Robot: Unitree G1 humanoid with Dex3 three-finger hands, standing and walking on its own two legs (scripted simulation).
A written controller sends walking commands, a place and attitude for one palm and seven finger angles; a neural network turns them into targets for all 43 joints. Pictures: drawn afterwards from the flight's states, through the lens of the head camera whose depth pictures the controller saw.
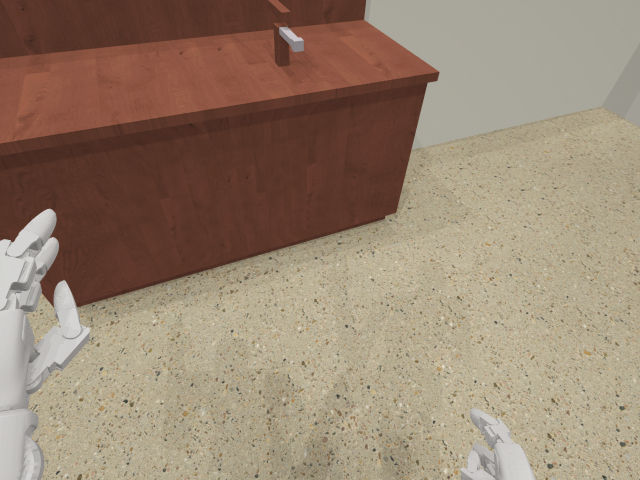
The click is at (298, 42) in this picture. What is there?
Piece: tap's lever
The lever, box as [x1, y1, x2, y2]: [291, 37, 303, 51]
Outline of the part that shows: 300,37 291,38 291,48 294,51 303,50 303,40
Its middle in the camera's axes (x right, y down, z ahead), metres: -0.07 -0.54 +1.07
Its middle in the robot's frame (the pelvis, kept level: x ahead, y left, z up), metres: +1.16 +0.15 +0.07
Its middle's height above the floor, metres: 0.84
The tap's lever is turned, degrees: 0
